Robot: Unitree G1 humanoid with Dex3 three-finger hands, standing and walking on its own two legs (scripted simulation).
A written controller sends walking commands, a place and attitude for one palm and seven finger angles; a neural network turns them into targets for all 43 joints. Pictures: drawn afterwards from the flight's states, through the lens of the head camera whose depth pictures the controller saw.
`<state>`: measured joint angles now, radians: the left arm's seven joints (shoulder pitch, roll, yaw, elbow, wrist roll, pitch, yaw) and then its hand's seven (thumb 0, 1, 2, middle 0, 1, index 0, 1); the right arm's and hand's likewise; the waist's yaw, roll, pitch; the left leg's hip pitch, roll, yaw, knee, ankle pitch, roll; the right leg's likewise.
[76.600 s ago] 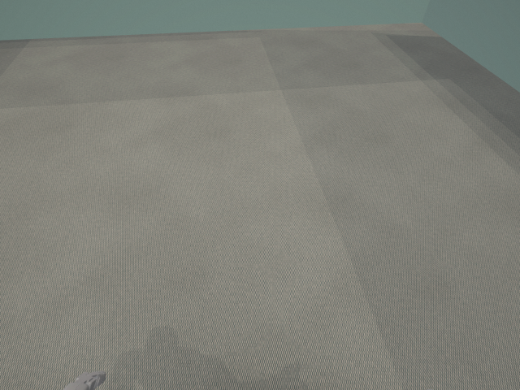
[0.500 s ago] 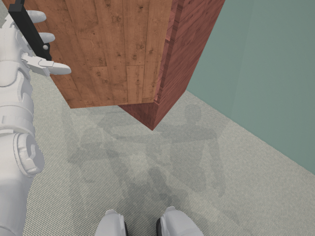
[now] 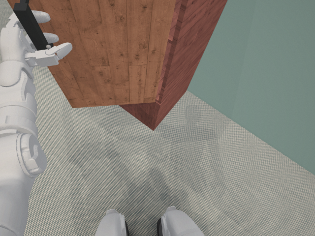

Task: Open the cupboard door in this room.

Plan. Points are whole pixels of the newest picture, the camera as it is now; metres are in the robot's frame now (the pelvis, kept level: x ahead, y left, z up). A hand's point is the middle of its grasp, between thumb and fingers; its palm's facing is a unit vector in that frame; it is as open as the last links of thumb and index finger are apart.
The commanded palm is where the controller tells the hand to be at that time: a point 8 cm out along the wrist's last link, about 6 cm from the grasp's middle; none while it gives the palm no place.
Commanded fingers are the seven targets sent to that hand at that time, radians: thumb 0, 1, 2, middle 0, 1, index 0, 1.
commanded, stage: close the thumb around the handle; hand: left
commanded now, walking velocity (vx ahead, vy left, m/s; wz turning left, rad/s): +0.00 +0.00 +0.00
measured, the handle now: (38, 31) +0.60 +0.22 +0.10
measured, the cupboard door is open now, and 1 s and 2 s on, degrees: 45 65 96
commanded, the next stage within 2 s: pull the door open along its arc in 0.30 s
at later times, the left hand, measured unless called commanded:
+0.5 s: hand (47, 47) +0.54 +0.19 +0.10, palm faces +0.05 -1.00 +0.00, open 5.7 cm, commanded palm +0.51 +0.23 +0.09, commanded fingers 0.00 0.90 0.90 -0.40 -1.35 -0.40 -1.35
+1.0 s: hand (61, 87) +0.44 +0.16 +0.10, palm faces +0.09 -0.99 +0.04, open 6.1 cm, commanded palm +0.38 +0.21 +0.09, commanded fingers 0.00 0.90 0.90 -0.40 -1.35 -0.40 -1.35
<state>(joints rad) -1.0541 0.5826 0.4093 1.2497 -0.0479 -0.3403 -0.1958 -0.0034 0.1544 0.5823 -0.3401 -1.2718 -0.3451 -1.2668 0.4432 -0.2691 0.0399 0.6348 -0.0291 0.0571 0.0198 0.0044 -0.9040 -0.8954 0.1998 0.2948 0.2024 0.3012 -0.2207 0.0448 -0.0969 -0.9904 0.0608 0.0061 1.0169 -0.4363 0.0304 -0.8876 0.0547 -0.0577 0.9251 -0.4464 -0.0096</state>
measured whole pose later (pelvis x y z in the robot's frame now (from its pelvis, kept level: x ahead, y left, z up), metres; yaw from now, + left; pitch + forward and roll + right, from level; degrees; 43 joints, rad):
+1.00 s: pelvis +0.02 +0.00 +0.02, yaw -1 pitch +16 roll -2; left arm -0.42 0.23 0.26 0.62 -0.18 -0.28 -0.05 0.00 0.69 0.73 -0.34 -1.34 -0.35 -1.30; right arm 0.36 -0.25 0.00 0.54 0.02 0.06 0.04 0.01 -0.91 -0.90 0.20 0.29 0.20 0.30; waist -0.09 0.05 -0.15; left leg -0.73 0.05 0.06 0.88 -0.43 0.02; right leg -0.66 0.05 0.00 0.82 -0.44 -0.01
